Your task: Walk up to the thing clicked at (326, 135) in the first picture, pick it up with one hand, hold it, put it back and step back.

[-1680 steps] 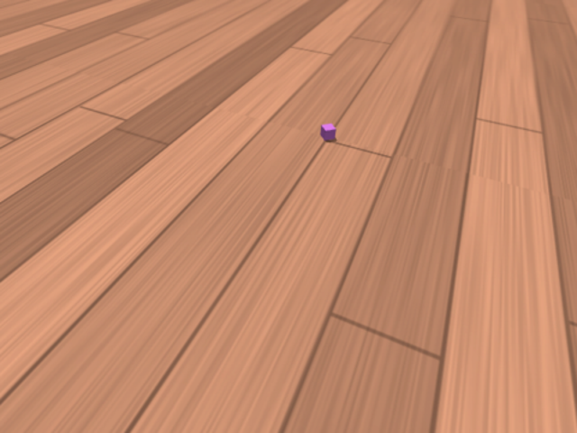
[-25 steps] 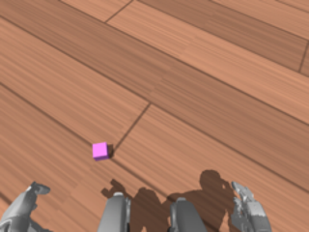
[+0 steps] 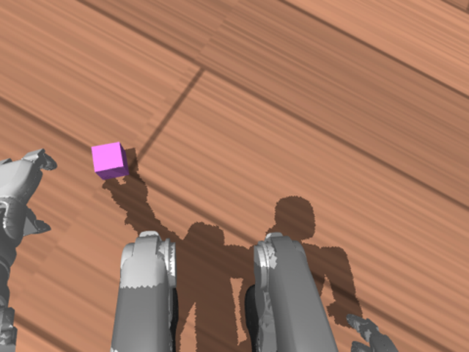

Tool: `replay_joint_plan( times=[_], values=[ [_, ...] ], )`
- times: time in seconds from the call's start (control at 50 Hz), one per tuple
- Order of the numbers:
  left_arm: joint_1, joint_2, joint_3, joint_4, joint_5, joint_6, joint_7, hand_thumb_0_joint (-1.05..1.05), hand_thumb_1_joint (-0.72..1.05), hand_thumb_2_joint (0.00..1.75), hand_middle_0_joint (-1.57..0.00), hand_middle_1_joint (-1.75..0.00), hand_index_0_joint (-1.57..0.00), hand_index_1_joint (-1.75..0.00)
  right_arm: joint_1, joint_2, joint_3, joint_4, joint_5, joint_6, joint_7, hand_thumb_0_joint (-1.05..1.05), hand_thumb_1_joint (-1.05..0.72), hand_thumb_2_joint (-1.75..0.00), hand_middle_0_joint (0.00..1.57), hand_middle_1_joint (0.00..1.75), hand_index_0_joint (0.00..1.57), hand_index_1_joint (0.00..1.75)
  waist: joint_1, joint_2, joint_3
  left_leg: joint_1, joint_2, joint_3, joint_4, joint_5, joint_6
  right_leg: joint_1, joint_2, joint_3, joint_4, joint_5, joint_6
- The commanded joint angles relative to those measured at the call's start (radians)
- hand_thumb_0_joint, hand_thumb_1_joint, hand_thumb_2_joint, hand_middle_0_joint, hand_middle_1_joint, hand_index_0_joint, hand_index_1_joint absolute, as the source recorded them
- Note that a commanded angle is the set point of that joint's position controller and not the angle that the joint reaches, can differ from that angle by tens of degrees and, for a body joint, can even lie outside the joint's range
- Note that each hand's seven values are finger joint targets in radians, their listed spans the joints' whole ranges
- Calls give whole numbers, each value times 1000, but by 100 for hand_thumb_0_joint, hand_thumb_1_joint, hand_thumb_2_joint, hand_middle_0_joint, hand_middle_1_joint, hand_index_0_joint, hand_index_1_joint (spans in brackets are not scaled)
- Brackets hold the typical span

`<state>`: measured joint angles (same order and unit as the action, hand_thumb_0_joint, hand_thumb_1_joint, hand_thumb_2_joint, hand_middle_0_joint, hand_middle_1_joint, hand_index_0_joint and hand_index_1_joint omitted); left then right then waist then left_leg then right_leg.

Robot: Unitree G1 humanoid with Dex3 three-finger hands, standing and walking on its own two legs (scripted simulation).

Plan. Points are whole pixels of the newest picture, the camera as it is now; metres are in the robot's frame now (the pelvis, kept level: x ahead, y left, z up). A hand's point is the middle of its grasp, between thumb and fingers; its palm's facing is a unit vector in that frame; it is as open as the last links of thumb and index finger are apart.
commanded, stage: rise first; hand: left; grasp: from above
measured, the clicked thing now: (111, 161) +0.54 +0.31 -0.38
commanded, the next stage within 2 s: none
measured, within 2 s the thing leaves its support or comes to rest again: neither
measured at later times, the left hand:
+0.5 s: hand (57, 179) +0.44 +0.36 -0.22, palm faces -0.42 -0.11 -0.90, open 12.2 cm
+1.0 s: hand (68, 169) +0.47 +0.35 -0.25, palm faces -0.42 -0.12 -0.90, open 12.8 cm
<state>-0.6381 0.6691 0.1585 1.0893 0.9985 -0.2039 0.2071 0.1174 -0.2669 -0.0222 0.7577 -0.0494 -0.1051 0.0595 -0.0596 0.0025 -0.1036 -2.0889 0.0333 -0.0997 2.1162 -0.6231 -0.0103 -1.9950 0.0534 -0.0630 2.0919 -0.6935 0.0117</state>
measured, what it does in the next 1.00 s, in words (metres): lowers itself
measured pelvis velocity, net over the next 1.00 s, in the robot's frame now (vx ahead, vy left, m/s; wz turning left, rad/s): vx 0.01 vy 0.01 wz -0.10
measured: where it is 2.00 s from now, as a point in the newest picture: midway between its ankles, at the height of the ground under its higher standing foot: (213, 342)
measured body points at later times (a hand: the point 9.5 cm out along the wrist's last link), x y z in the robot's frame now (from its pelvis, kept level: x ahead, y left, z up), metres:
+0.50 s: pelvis +0.00 +0.01 -0.06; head +0.24 +0.08 +0.32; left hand +0.46 +0.36 -0.16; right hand +0.07 -0.27 -0.17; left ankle +0.10 +0.13 -0.38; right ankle +0.09 -0.12 -0.38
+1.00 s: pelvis +0.01 +0.01 -0.08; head +0.27 +0.08 +0.28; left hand +0.49 +0.36 -0.20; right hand +0.06 -0.27 -0.19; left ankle +0.10 +0.13 -0.38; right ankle +0.09 -0.12 -0.38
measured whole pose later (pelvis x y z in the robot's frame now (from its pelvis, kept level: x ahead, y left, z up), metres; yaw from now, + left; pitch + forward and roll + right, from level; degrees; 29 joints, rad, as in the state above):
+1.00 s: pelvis +0.01 +0.01 -0.08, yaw -6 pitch +33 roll -10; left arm -0.92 0.90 0.22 1.38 1.19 -0.21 0.33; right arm 0.10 -0.27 0.10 0.74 -0.15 -0.03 0.13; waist -0.20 -0.05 0.01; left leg -2.31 0.04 -0.17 2.40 -0.68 0.00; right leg -2.19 0.09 -0.12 2.32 -0.73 0.03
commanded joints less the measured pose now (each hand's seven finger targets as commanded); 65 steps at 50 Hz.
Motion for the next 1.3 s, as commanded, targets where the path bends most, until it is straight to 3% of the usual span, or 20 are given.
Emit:
replay_joint_plan(
  times=[0.0, 0.12, 0.14, 0.22, 0.32, 0.4, 0.48, 0.56, 0.58, 0.6, 0.64, 0.66, 0.7, 0.74, 0.8, 0.84, 1.0, 1.06, 1.28],
  values=[
    [-308, 361, 79, -76, 78, -28, 108, 0, -17, 71, -38, -72, -39, -72, 153, -213, -67, -50, -8, 6, -3, 0, -88, -90, 20, 30, 20, 30, -1, 157, -676, 492, -15, 63, -192, 46, 32, 215, 14, -43, -242, 84, -52],
    [-382, 394, 69, 53, 169, -18, 167, 0, -20, 73, -38, -68, -38, -69, 148, -222, -46, -30, -31, 42, 7, 0, -89, -90, 20, 30, 20, 30, -33, 197, -581, 431, -13, 33, -176, -36, 32, 90, 12, -72, -170, 27, -57],
    [-391, 395, 67, 61, 175, -17, 169, 0, -19, 72, -39, -68, -39, -69, 149, -221, -41, -24, -34, 43, 9, 0, -90, -90, 20, 30, 20, 30, -29, 208, -582, 439, -12, 29, -171, -25, 31, 82, 9, -74, -159, 39, -57],
    [-460, 401, 37, 99, 204, -16, 175, 0, -21, 73, -39, -69, -38, -70, 159, -229, -32, -10, -48, 47, 15, 0, -90, -90, 20, 30, 20, 30, -58, 261, -593, 457, -8, 19, -136, 11, 27, 33, 8, -82, -109, 80, -57],
    [-511, 395, 24, 144, 194, -12, 182, 0, -22, 73, -37, -71, -37, -72, 175, -235, -22, -1, -63, 42, 23, 0, -90, -90, 20, 30, 20, 30, -84, 277, -590, 441, -5, 12, -104, 18, 27, 4, 9, -91, -86, 96, -53],
    [-531, 430, 47, 156, 202, 0, 196, 0, -23, 73, -36, -74, -36, -74, 188, -238, -8, 9, -71, 44, 28, 0, -90, -90, 20, 30, 20, 30, -85, 302, -632, 474, -1, 11, -66, 109, 25, 23, 11, -96, -51, 174, -49],
    [-546, 453, 65, 172, 199, 6, 206, 0, -25, 75, -35, -74, -35, -75, 189, -241, 1, 4, -80, 46, 34, 0, -91, -90, 20, 30, 20, 30, -102, 294, -617, 438, 3, 11, -38, 120, 27, 27, 15, -102, -34, 193, -48],
    [-554, 490, 72, 178, 205, 6, 200, 0, -27, 76, -34, -76, -34, -77, 189, -234, 15, -3, -86, 50, 40, 0, -91, -90, 20, 30, 20, 30, -106, 268, -622, 354, 1, 43, 11, 120, 39, 94, 29, -93, -50, 203, -45],
    [-524, 478, 72, 194, 191, 9, 198, 0, -27, 75, -33, -78, -34, -78, 186, -229, 17, -4, -86, 50, 42, 0, -91, -90, 20, 30, 20, 30, -95, 256, -605, 346, 0, 47, 13, 120, 42, 98, 29, -89, -56, 204, -44],
    [-545, 486, 74, 180, 193, 6, 196, 0, -29, 77, -32, -80, -32, -79, 189, -228, 22, -4, -92, 49, 43, 0, -91, -90, 20, 30, 20, 30, -109, 260, -623, 341, 2, 45, 24, 127, 41, 118, 31, -93, -49, 212, -41],
    [-542, 512, 91, 172, 187, 7, 195, 0, -28, 77, -31, -80, -31, -80, 190, -232, 22, -7, -90, 52, 43, 0, -91, -90, 20, 30, 20, 30, -103, 251, -629, 345, 5, 41, 32, 140, 44, 119, 33, -94, -47, 222, -40],
    [-544, 504, 90, 177, 188, 8, 193, 0, -28, 77, -31, -80, -31, -79, 197, -238, 23, -7, -95, 54, 45, 0, -90, -90, 20, 30, 20, 30, -117, 255, -636, 355, 6, 34, 37, 142, 42, 114, 33, -100, -35, 223, -40],
    [-535, 515, 90, 182, 188, 8, 188, 0, -30, 78, -29, -82, -30, -82, 187, -233, 30, -10, -95, 57, 47, 0, -91, -90, 20, 30, 20, 30, -107, 283, -631, 354, 7, 32, 38, 152, 40, 110, 37, -101, -27, 231, -43],
    [-528, 506, 85, 187, 190, 10, 182, 0, -31, 79, -29, -83, -29, -82, 200, -237, 34, -11, -99, 61, 51, 0, -91, -90, 20, 30, 20, 30, -116, 263, -629, 351, 9, 27, 46, 170, 41, 124, 39, -107, -24, 250, -41],
    [-534, 527, 93, 167, 181, 6, 172, 0, -32, 79, -28, -83, -29, -82, 192, -249, 35, -18, -98, 65, 54, 0, -90, -90, 20, 30, 20, 30, -117, 302, -600, 365, 12, 11, 36, 154, 35, 79, 37, -115, -7, 229, -45],
    [-540, 517, 77, 168, 188, 2, 162, 0, -34, 81, -27, -83, -28, -83, 197, -251, 37, -18, -100, 69, 56, 0, -91, -90, 20, 30, 20, 30, -127, 290, -594, 353, 14, 11, 50, 153, 37, 85, 41, -116, -8, 234, -45],
    [-520, 561, 107, 148, 185, -17, 164, 0, -36, 83, -25, -85, -25, -85, 200, -264, 49, -29, -104, 80, 62, 0, -90, -90, 20, 30, 20, 30, -126, 317, -609, 367, 16, 1, 64, 186, 35, 90, 46, -126, 13, 255, -43],
    [-538, 563, 104, 138, 192, -17, 170, 0, -44, 91, -25, -81, -22, -84, 194, -270, 51, -34, -101, 86, 64, 0, -91, -90, 20, 30, 20, 30, -131, 346, -603, 379, 17, -10, 58, 179, 29, 59, 48, -133, 27, 246, -47],
    [-581, 554, 66, 195, 200, -3, 179, 0, -43, 89, -22, -87, -21, -88, 199, -279, 71, -40, -103, 79, 65, 0, -90, -90, 20, 30, 20, 30, -167, 327, -532, 318, 14, -10, 68, 96, 34, 35, 48, -141, 18, 199, -43]
  ],
)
